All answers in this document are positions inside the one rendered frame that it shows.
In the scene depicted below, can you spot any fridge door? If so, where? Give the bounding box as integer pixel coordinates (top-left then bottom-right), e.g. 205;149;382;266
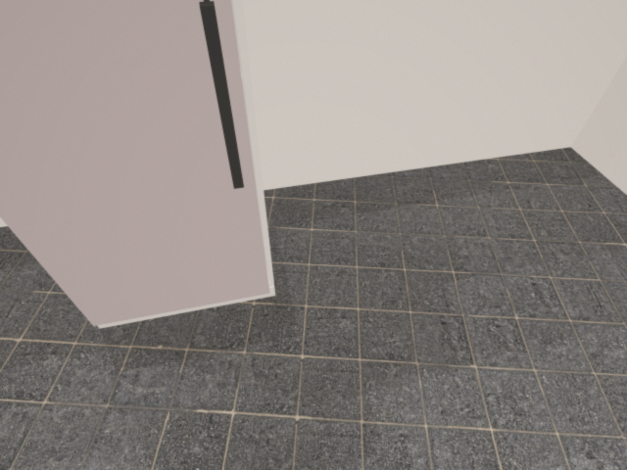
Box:
0;0;270;326

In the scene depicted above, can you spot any handle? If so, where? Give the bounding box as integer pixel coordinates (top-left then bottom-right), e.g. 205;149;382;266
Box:
199;0;244;189

